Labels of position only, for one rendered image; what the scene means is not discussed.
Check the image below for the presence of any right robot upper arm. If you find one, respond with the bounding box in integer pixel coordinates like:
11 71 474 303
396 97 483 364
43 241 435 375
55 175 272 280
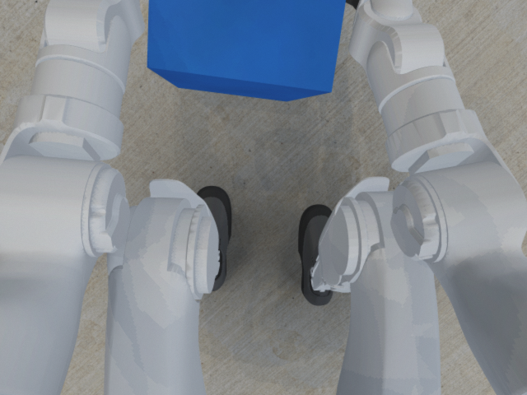
390 161 527 395

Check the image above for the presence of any robot right shin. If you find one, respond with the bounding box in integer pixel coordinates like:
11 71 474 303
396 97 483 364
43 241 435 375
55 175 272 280
310 177 389 293

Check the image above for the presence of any carton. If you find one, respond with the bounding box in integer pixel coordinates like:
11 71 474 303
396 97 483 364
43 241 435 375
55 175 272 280
147 0 346 101

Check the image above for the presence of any left robot upper arm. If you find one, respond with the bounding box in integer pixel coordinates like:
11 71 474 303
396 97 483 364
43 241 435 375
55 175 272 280
0 154 130 395

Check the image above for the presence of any robot left forearm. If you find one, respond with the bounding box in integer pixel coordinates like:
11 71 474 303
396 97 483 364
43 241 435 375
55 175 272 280
0 0 145 165

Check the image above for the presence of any right robot thigh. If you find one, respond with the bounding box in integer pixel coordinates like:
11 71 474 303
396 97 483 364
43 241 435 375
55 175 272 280
329 191 441 395

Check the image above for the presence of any robot right forearm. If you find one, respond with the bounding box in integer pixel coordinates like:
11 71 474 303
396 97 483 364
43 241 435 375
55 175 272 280
348 0 527 231

